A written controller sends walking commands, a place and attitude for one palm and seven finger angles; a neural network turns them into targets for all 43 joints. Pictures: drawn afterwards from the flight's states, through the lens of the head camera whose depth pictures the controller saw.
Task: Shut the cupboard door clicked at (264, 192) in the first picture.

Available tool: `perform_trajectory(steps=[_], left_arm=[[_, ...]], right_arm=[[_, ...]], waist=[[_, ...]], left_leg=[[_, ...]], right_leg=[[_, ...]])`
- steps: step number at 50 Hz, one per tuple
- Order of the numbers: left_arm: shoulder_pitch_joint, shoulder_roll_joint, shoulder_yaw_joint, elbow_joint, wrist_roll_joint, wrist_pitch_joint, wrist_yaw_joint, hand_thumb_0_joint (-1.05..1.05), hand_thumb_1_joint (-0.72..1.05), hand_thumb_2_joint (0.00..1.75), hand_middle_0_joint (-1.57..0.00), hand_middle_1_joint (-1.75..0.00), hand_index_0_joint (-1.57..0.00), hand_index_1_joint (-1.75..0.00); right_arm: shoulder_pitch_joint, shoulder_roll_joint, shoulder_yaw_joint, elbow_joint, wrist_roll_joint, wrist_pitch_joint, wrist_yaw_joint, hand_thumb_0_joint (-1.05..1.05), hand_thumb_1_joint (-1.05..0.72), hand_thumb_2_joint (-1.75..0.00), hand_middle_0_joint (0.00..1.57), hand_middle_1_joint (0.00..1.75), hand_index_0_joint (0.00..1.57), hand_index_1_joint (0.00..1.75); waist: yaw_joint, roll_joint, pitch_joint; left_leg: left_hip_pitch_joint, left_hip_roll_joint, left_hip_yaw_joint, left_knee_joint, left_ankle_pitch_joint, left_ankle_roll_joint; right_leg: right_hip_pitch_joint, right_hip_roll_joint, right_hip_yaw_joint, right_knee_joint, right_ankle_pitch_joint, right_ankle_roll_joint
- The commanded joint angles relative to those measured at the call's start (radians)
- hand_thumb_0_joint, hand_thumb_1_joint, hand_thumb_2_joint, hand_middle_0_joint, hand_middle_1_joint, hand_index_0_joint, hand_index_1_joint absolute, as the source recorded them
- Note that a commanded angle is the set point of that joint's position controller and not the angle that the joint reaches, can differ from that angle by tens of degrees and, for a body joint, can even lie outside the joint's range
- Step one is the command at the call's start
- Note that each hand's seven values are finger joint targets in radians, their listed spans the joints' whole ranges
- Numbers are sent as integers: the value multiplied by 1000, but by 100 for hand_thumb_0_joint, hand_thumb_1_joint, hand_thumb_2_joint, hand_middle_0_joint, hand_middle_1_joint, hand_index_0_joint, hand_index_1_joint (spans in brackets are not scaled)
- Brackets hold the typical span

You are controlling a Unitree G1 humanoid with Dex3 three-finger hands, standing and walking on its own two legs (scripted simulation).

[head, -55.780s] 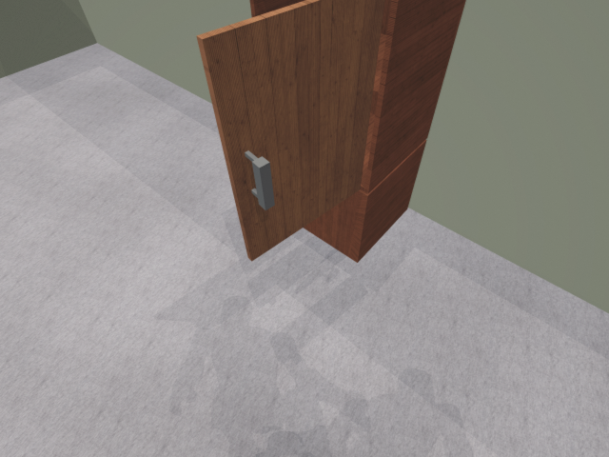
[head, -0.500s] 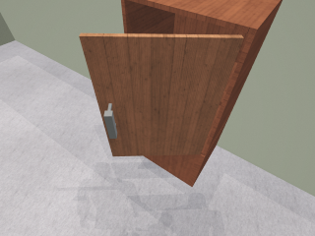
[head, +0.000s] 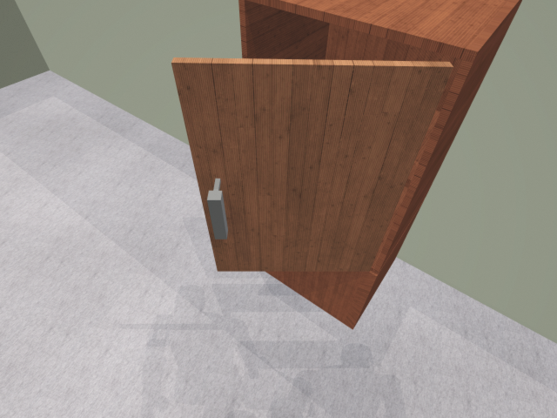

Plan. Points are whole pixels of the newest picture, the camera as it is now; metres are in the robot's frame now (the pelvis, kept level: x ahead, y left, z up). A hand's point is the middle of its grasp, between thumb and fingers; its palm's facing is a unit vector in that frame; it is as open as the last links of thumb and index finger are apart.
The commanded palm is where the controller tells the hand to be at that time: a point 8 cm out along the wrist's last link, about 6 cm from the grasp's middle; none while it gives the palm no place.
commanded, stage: look again from close up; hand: left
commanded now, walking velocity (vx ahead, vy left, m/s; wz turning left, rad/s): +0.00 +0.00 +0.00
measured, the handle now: (219, 208) +0.52 +0.16 -0.05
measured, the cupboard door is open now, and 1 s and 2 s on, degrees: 37 37 37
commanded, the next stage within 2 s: shuffle to correct the standing spot in 0.46 s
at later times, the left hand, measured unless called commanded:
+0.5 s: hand out of the picture +0.04 +0.16 -0.17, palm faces +0.00 -0.98 -0.19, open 7.4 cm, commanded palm none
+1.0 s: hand out of the picture -0.01 +0.12 -0.19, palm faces +0.09 -0.99 -0.13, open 7.4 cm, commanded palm none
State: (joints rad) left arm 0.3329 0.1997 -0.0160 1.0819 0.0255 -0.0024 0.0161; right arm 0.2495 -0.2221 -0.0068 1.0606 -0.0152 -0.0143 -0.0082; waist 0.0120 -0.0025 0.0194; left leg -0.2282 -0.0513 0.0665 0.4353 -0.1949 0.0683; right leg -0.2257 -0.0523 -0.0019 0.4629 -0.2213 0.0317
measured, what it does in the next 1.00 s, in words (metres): shifts its weight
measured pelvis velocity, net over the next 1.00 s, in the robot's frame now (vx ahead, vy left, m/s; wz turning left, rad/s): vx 0.07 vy -0.04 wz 0.04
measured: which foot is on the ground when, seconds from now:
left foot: down 0.00-1.00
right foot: down 0.00-1.00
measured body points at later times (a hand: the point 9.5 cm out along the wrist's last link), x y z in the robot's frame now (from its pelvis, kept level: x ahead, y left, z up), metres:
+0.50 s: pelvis +0.01 -0.02 +0.00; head +0.01 -0.01 +0.45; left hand +0.04 +0.21 -0.16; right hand +0.05 -0.25 -0.15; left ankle +0.03 +0.07 -0.74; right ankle +0.02 -0.15 -0.74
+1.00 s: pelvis +0.07 -0.04 -0.01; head +0.07 -0.02 +0.44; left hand -0.01 +0.17 -0.17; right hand +0.05 -0.25 -0.16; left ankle +0.03 +0.07 -0.74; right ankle +0.02 -0.15 -0.74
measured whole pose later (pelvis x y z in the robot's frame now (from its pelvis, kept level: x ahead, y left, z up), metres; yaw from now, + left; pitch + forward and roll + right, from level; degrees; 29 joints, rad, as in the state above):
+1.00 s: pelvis +0.07 -0.04 -0.01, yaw +2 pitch +0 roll -1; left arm 0.43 0.13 0.01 1.13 0.02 -0.02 0.02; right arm 0.33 -0.12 0.00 1.15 -0.02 -0.02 -0.03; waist 0.01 -0.02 0.02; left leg -0.23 0.02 0.03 0.63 -0.37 0.02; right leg -0.16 0.01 -0.07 0.55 -0.38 -0.02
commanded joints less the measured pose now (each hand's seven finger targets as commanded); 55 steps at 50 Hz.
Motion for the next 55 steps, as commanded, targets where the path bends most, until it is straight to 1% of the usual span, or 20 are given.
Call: perform_trajectory(steps=[1,6,15,21,27,28,30,31,34,37,41,45,47,48,49,50,51,52,53,55], left_arm=[[11,118,20,-43,-7,-27,12,0,90,90,-20,-30,-20,-30],[3,118,15,-26,-9,-31,16,0,90,90,-20,-30,-20,-30],[-14,104,12,-18,-11,-25,18,0,90,90,-20,-30,-20,-30],[-13,94,15,-25,-11,-25,21,0,90,90,-20,-30,-20,-30],[-19,89,17,-25,-12,-25,23,0,90,90,-20,-30,-20,-30],[-16,88,17,-24,-13,-25,22,0,90,90,-20,-30,-20,-30],[4,65,13,-11,-12,-20,20,0,90,90,-20,-30,-20,-30],[14,63,16,-9,-8,-17,19,0,90,90,-20,-30,-20,-30],[35,56,23,-14,-2,-8,12,0,90,90,-20,-30,-20,-30],[67,45,28,-17,1,-12,7,0,90,90,-20,-30,-20,-30],[109,32,31,-6,-2,-23,4,0,90,90,-20,-30,-20,-30],[168,43,42,19,-7,-28,7,0,90,90,-20,-30,-20,-30],[209,56,52,34,-6,-29,11,0,90,90,-20,-30,-20,-30],[214,52,52,38,-8,-32,16,0,90,90,-20,-30,-20,-30],[202,40,48,37,-9,-33,21,0,90,90,-20,-30,-20,-30],[180,33,42,34,-9,-32,23,0,90,90,-20,-30,-20,-30],[168,17,37,28,-10,-33,26,0,90,90,-20,-30,-20,-30],[159,13,33,22,-13,-33,31,0,90,90,-20,-30,-20,-30],[149,24,36,17,-16,-33,37,0,90,90,-20,-30,-20,-30],[137,35,40,9,-18,-23,44,0,90,90,-20,-30,-20,-30]], right_arm=[[5,-119,-20,-37,7,-23,-7,0,-90,-90,20,30,20,30],[-12,-109,-11,-12,11,-28,-10,0,-90,-90,20,30,20,30],[-25,-90,-4,13,7,-22,-10,0,-90,-90,20,30,20,30],[-12,-73,-1,25,8,-22,-12,0,-90,-90,20,30,20,30],[1,-65,-1,35,8,-21,-13,0,-90,-90,20,30,20,30],[2,-65,0,37,8,-20,-13,0,-90,-90,20,30,20,30],[25,-47,5,51,4,-15,-11,0,-90,-90,20,30,20,30],[34,-46,2,53,2,-10,-11,0,-90,-90,20,30,20,30],[41,-58,-10,46,-4,2,-8,0,-90,-90,20,30,20,30],[63,-54,-18,36,-4,0,-10,0,-90,-90,20,30,20,30],[88,-30,-20,35,-1,-12,-16,0,-90,-90,20,30,20,30],[97,3,-13,32,-1,-25,-24,0,-90,-90,20,30,20,30],[79,30,-8,25,-1,-27,-26,0,-90,-90,20,30,20,30],[70,46,-4,21,-1,-27,-28,0,-90,-90,20,30,20,30],[67,57,0,26,3,-24,-31,0,-90,-90,20,30,20,30],[84,64,3,38,7,-23,-33,0,-90,-90,20,30,20,30],[104,59,3,56,10,-24,-36,0,-90,-90,20,30,20,30],[133,36,0,70,10,-28,-44,0,-90,-90,20,30,20,30],[147,21,-4,72,13,-28,-52,0,-90,-90,20,30,20,30],[125,4,-13,60,19,-18,-57,0,-90,-90,20,30,20,30]], waist=[[-12,-15,24],[-11,-19,4],[-8,14,22],[-3,-19,25],[-5,-17,33],[-5,-10,39],[-9,-17,36],[-6,-26,49],[-7,20,121],[-3,19,129],[-3,1,107],[1,-82,57],[10,-149,63],[9,-155,58],[1,-120,60],[-14,-77,49],[-25,-18,46],[-27,43,19],[-25,81,-12],[-19,64,-24]], left_leg=[[-7,149,-163,-144,-99,-19],[31,146,-137,-102,57,-24],[24,146,-135,-119,43,-36],[25,148,-132,-114,79,-36],[22,146,-130,-117,84,-39],[22,146,-130,-121,72,-40],[9,144,-138,-133,-59,-38],[-4,148,-144,-134,-129,-31],[-86,161,-199,-181,-364,-13],[-119,176,-229,-174,-380,10],[-81,165,-190,-86,-219,14],[-89,112,-67,93,-31,-8],[-161,73,5,205,-63,-29],[-165,73,13,223,-91,-39],[-135,83,5,196,-108,-46],[-65,96,-5,126,-13,-49],[21,115,-23,74,194,-45],[87,134,-44,90,452,-37],[124,146,-48,104,629,-31],[147,164,-64,101,700,-29]], right_leg=[[-18,-56,69,-90,-15,-64],[11,-64,73,-93,75,-58],[25,-64,68,-108,60,-51],[41,-62,63,-108,89,-49],[45,-63,63,-112,90,-51],[41,-63,63,-116,76,-50],[43,-52,41,-108,-35,-49],[37,-47,29,-99,-85,-52],[-19,-27,1,-63,-233,-54],[-11,-20,-11,-35,-218,-62],[-9,-31,10,-39,-138,-81],[66,-77,70,-54,12,-112],[126,-133,128,-68,194,-143],[144,-162,150,-64,351,-158],[132,-168,136,-45,479,-162],[109,-144,91,-9,572,-143],[75,-98,39,36,654,-107],[70,-72,14,62,687,-73],[84,-67,4,65,668,-55],[78,-65,0,57,575,-48]])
